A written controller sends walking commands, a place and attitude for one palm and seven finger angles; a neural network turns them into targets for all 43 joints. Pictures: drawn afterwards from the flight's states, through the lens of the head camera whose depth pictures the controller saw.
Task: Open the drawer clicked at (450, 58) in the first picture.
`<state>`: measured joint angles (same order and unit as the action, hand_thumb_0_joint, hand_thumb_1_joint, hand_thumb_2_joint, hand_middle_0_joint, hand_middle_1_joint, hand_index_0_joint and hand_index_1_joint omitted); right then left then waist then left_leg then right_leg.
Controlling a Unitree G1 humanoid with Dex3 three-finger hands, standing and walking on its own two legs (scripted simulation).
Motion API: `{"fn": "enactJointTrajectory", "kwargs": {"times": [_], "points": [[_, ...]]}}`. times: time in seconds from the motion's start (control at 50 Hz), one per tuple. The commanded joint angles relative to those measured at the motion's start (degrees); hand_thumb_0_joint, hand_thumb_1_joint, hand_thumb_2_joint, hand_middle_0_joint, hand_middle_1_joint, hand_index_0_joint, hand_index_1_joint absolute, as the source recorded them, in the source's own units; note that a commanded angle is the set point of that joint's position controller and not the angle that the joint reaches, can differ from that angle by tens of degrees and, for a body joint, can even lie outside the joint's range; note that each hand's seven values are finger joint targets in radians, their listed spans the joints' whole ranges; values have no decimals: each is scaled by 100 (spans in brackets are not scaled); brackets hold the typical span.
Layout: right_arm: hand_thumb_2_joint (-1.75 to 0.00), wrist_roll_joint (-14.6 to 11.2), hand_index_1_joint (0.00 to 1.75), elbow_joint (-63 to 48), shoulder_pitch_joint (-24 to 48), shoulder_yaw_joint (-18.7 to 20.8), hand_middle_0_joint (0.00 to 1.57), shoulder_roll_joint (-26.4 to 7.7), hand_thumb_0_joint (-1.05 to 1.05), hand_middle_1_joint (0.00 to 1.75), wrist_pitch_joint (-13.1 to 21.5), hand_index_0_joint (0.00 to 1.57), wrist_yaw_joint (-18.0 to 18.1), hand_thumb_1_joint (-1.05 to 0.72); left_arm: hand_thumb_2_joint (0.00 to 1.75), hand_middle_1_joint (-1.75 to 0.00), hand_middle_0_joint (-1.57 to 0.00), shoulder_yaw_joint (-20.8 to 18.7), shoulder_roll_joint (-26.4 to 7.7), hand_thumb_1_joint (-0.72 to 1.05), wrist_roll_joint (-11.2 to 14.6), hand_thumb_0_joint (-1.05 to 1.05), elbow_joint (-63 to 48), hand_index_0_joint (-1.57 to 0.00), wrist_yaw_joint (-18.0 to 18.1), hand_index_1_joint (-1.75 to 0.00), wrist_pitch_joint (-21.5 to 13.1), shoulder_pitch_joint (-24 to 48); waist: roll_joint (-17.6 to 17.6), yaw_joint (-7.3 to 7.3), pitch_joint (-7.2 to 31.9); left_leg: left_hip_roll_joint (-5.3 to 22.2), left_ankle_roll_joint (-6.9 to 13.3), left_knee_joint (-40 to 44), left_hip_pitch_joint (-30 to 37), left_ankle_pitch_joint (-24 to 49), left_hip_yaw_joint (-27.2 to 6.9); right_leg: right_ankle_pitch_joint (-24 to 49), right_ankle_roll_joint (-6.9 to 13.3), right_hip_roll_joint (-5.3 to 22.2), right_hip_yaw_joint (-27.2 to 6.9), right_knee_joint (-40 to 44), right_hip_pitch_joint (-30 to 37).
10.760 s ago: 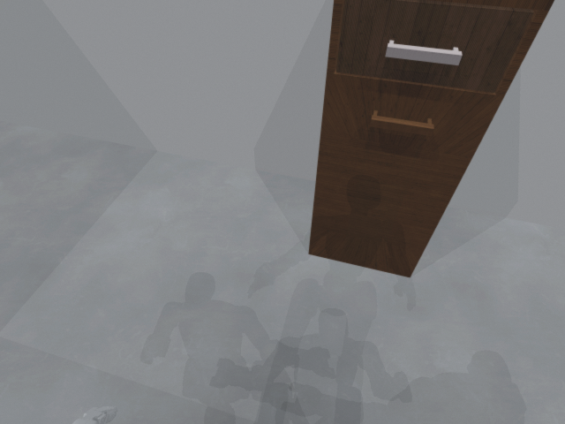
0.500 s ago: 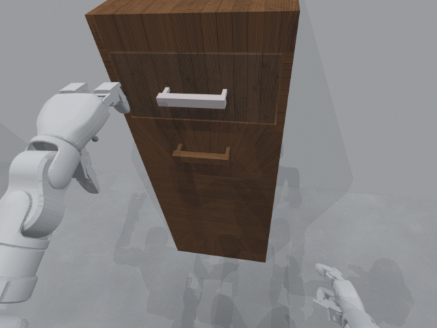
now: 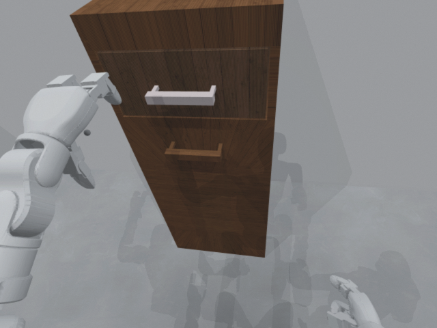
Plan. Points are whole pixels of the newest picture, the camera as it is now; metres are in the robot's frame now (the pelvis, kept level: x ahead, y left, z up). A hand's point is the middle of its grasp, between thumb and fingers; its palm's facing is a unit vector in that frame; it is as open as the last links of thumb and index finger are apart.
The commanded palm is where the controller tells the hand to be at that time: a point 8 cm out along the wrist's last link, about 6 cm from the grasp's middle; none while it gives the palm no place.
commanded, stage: move the hooked fingers above the handle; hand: left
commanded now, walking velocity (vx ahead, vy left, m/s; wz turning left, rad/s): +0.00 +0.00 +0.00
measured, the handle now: (182, 93) +0.57 +0.18 +0.15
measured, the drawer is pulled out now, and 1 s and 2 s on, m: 0.00 0.00 0.00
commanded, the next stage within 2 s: none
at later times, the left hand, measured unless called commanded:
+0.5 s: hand (118, 122) +0.37 +0.23 +0.21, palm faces +0.10 +0.00 -0.99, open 13.9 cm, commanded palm +0.34 +0.22 +0.27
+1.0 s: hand (153, 114) +0.43 +0.19 +0.18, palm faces +0.01 +0.00 -1.00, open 13.9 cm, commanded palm +0.41 +0.19 +0.26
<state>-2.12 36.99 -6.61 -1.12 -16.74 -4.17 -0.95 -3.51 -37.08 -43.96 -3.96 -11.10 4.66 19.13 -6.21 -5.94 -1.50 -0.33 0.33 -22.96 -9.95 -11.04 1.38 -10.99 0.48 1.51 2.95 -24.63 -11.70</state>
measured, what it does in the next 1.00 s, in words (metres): stands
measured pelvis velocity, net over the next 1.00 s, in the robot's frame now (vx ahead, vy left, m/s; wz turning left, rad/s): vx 0.03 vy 0.01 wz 0.01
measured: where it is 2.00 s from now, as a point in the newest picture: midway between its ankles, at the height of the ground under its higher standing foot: outside the picture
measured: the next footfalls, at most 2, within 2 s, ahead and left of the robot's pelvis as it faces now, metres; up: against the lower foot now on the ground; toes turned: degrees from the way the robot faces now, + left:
none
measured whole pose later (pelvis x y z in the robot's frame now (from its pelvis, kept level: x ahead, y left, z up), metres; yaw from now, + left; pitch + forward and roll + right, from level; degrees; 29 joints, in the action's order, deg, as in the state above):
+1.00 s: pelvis +0.03 +0.01 +0.00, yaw +1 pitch +3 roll +1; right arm -3.0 36.6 -8.5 -0.9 -16.5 -7.3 -0.6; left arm 12.0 -30.0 -50.2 14.2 -13.5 8.8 37.2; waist -5.6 -3.1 1.4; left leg -1.1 0.9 -22.8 -12.8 -12.9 1.1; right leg -13.4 0.0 2.3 3.1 -25.3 -14.8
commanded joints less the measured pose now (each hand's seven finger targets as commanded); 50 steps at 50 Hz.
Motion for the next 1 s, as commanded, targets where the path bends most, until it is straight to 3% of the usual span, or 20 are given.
{"fn": "enactJointTrajectory", "kwargs": {"times": [0.0, 0.04, 0.1, 0.12, 0.22, 0.26, 0.3, 0.34, 0.38, 0.44, 0.5, 0.54, 0.62, 0.64, 0.72, 0.76, 0.82, 0.88, 0.92, 0.98], "points": [[-90, -55, 30, -1128, 1064, 130, 20, -549, 0, 30, 214, 20, 34, -90, 30, -120, -30, -236, -974, -50, -167, 0, -786, -30, -85, -120, 315, 1581, 569, 86, 1342, -137, 85, 288, -52, 567, 37, 194, 54, -43, -214, 319, 644], [-90, -46, 30, -1188, 1125, 102, 20, -514, 0, 30, 238, 20, 44, -90, 30, -120, -30, -136, -979, -50, -234, 0, -1148, -30, -229, -120, 262, 1678, 558, 131, 1497, -152, 120, 247, 43, 536, 30, 165, 44, -43, -232, 308, 675], [-90, 32, 30, -1202, 1082, 97, 20, -487, 0, 30, 275, 20, 94, -90, 30, -120, -30, -477, -1360, -50, -279, 0, -1597, -30, -235, -120, -29, 1828, 524, 82, 1773, -186, 161, 198, 147, 757, -27, 465, 44, -45, -235, 238, 856], [-90, 27, 30, -1158, 1057, 88, 20, -489, 0, 30, 320, 20, 112, -90, 30, -120, -30, -739, -1608, -50, -215, 0, -1587, -30, -188, -120, -122, 1968, 541, 92, 1757, -165, 161, 139, 165, 731, -42, 449, 34, -73, -273, 276, 835], [-90, 4, 30, -850, 840, 91, 20, -459, 0, 30, 334, 20, 188, -90, 30, -120, -30, -1033, -1731, -50, -60, 0, -537, -30, 143, -120, -345, 2654, 437, 142, 1264, -147, 97, 192, 51, 700, -25, 279, 45, -79, -226, 484, 582], [-90, 7, 30, -772, 756, 97, 20, -447, 0, 30, 299, 20, 186, -90, 30, -120, -30, -881, -1554, -50, -98, 0, 8, -30, 258, -120, -282, 2795, 497, 143, 1243, -149, 77, 220, -48, 745, -8, 305, 57, -49, -173, 442, 590], [-90, -14, 30, -819, 821, 96, 20, -458, 0, 30, 245, 20, 150, -90, 30, -120, -30, -473, -1230, -50, -185, 0, 128, -30, 275, -120, -163, 2985, 272, 167, 1351, -171, 45, 240, -36, 710, 27, 299, 68, -29, -172, 414, 562], [-90, -26, 30, -869, 841, 116, 20, -470, 0, 30, 242, 20, 103, -90, 30, -120, -30, -135, -966, -50, -288, 0, 216, -30, 197, -120, -37, 3027, 324, 182, 1616, -174, 56, 193, 9, 800, 53, 449, 79, 8, -214, 357, 687], [-90, -17, 30, -965, 863, 134, 20, -519, 0, 30, 180, 20, 81, -90, 30, -120, -30, -52, -988, -50, -404, 0, 110, -30, 70, -120, 75, 2844, 435, 149, 1858, -192, 84, 152, 9, 1008, 57, 872, 81, 32, -258, 252, 911], [-90, -32, 30, -1077, 915, 123, 20, -511, 0, 30, 129, 20, 48, -90, 30, -120, -30, 264, -706, -50, -428, 0, -81, -30, -187, -120, 112, 2684, 694, 194, 1933, -203, 131, 123, 8, 1082, 54, 1122, 65, 39, -254, 173, 970], [-90, -44, 30, -1053, 819, 123, 20, -555, 0, 30, 88, 20, 94, -90, 30, -120, -30, 122, -882, -50, -365, 0, 58, -30, -283, -120, 26, 2814, 877, 256, 1616, -180, 156, 182, -66, 896, 37, 911, 44, 11, -205, 234, 764], [-90, -38, 30, -1022, 746, 124, 20, -561, 0, 30, 133, 20, 125, -90, 30, -120, -30, -149, -1159, -50, -315, 0, 1, -30, -208, -120, -148, 3204, 945, 240, 1666, -172, 164, 198, -60, 918, -1, 822, 45, 1, -192, 257, 786], [-90, 19, 30, -936, 589, 182, 20, -521, 0, 30, 186, 20, 139, -90, 30, -120, -30, -803, -1727, -50, -296, 0, -273, -30, 221, -120, -488, 3716, 546, 72, 2323, -199, 142, 118, 115, 1482, -33, 1273, 97, -21, -224, 112, 1142], [-90, 26, 30, -937, 607, 176, 20, -452, 0, 30, 203, 20, 129, -90, 30, -120, -30, -638, -1505, -50, -293, 0, -239, -30, 324, -120, -508, 3811, 336, 75, 2375, -210, 137, 102, 143, 1580, -13, 1330, 110, -9, -214, 83, 1106], [-90, -44, 30, -744, 457, 204, 20, -503, 0, 30, 101, 20, 67, -90, 30, -120, -30, -409, -1124, -50, -357, 0, 883, -30, 562, -120, -179, 3672, 520, 159, 1856, -124, 57, 165, -28, 1486, 41, 1131, 136, -59, -128, 167, 743], [-90, -79, 30, -737, 470, 191, 20, -547, 0, 30, 23, 20, 42, -90, 30, -120, -30, 45, -774, -50, -452, 0, 1255, -30, 503, -120, 120, 3665, 523, 221, 1649, -109, 42, 196, -107, 1419, 65, 1050, 141, -53, -81, 147, 550], [-90, -146, 30, -860, 563, 197, 20, -564, 0, 30, -56, 20, 26, -90, 30, -120, -30, 849, -191, -50, -658, 0, 1245, -30, 257, -120, 473, 3965, 615, 386, 1874, -128, 72, 137, 74, 1392, 66, 1064, 136, -58, -114, 158, 466], [-90, -119, 30, -1011, 571, 219, 20, -539, 0, 30, -71, 20, 19, -90, 30, -120, -30, 1132, -134, -50, -782, 0, 585, -30, 35, -120, 475, 4344, 518, 416, 2487, -174, 130, 55, 416, 1640, -30, 1311, 156, -64, -153, 23, 596], [-90, -100, 30, -1005, 486, 212, 20, -531, 0, 30, -60, 20, 52, -90, 30, -120, -30, 1120, -194, -50, -701, 0, 455, -30, -68, -120, 334, 4533, 740, 490, 2531, -168, 163, 12, 511, 1771, -90, 1440, 150, -81, -130, 16, 589], [-90, -75, 30, -914, 363, 198, 20, -510, 0, 30, -36, 20, 102, -90, 30, -120, -30, 616, -613, -50, -573, 0, 454, -30, 11, -120, 51, 4662, 685, 409, 2448, -150, 144, 34, 513, 1896, -120, 1501, 163, -89, -110, -4, 606]]}}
